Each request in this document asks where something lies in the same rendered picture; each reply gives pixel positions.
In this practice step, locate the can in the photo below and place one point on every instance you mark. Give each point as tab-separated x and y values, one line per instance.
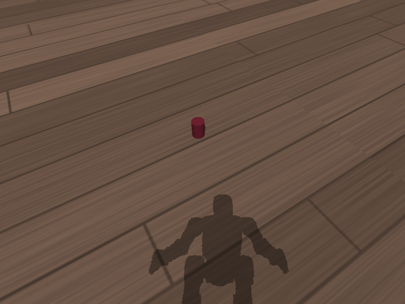
197	127

